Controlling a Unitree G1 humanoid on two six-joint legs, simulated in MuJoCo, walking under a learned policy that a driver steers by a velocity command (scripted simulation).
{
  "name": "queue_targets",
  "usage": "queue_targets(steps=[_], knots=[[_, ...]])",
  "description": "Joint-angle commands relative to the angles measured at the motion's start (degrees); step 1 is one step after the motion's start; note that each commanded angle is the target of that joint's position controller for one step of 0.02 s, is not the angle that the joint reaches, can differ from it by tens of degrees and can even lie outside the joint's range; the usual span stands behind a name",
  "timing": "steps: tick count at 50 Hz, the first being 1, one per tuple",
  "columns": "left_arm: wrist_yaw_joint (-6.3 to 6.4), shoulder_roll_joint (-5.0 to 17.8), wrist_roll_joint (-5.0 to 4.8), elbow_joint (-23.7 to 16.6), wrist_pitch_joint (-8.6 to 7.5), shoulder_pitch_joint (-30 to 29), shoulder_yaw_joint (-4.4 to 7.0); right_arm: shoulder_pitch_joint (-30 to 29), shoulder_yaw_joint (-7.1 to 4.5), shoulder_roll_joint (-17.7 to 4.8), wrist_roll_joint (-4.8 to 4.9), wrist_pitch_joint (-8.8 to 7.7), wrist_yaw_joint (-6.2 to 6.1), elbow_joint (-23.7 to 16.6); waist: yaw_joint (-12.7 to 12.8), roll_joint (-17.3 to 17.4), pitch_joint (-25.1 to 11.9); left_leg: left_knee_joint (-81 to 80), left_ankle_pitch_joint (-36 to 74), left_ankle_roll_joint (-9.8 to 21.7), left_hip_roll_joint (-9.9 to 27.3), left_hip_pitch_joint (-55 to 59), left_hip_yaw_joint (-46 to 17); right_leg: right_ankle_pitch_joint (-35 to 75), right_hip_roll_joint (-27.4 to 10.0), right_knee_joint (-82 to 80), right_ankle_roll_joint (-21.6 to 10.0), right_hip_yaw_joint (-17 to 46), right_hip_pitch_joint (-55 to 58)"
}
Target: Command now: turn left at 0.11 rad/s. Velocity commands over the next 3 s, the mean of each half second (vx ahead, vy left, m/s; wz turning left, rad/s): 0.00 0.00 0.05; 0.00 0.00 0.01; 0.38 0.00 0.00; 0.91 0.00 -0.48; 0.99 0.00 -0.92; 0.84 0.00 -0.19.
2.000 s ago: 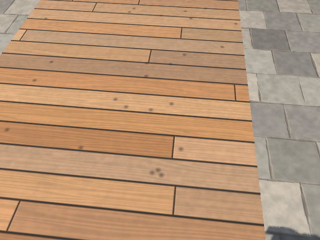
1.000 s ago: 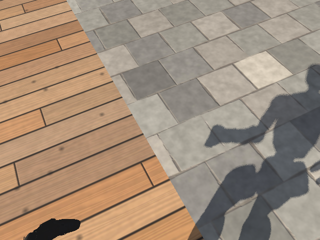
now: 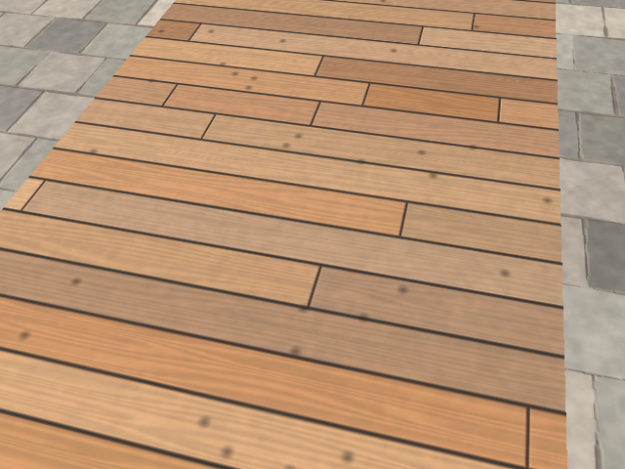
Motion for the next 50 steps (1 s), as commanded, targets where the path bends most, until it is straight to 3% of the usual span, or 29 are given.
queue_targets(steps=[1, 6, 10, 34, 50], knots=[[0.4, 7.9, -0.12, -4.6, -1.08, -2.5, 1.95, -1.2, -2.07, -5.7, 0.2, -0.71, 0.04, -3.6, -0.1, -6.4, -2.4, -4.1, 5.9, 1.1, 3.2, -0.9, -2.4, 6.2, -5.7, -6.5, -2.7, 6.1, 3.4], [0.62, 6.6, -0.35, -5.3, -0.51, -1.9, 1.62, 0.1, -2.13, -4.7, 0.31, -1.7, 0.0, -2.3, 0.8, -2.3, -3.0, -4.9, 8.7, 1.0, 3.7, -1.8, -3.3, 9.4, -4.4, -3.9, -2.9, 4.6, 6.0], [0.33, 5.9, -0.41, -5.4, -0.37, -2.4, 1.47, 1.3, -2.21, -4.4, 0.33, -1.93, -0.28, -1.6, 0.6, -1.2, -2.7, -5.1, 9.6, 0.6, 4.0, -1.1, -3.6, 10.0, -3.7, -3.6, -2.8, 4.0, 6.1], [0.06, 4.2, -0.74, -0.7, -1.46, -0.4, 1.55, 3.6, -2.96, -2.4, 0.45, -1.41, -2.3, 0.9, 0.0, -2.3, -1.0, -5.5, 11.8, -1.1, 4.2, 3.5, -2.7, 9.3, -3.2, -6.8, -3.1, 4.4, 4.1], [0.28, 4.5, -0.98, 6.3, -1.16, 0.6, 1.38, 6.2, -3.14, -2.6, 0.76, -1.57, -3.34, 7.7, 0.4, -2.6, 0.4, -7.2, 11.3, -2.4, 4.4, 4.0, -1.9, 8.7, -3.6, -9.9, -4.2, 5.4, 5.4]])
Next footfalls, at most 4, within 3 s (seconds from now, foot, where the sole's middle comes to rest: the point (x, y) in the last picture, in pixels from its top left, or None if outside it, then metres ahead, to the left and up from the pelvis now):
1.48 left None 0.16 0.14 -0.77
1.98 right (357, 449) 0.55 -0.03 -0.77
2.40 left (370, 272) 1.03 -0.09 -0.77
2.84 right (535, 238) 1.13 -0.55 -0.77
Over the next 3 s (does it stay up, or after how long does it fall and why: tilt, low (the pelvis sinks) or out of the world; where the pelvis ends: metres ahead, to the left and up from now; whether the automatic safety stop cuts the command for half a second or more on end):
stays up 1.13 -0.46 0.00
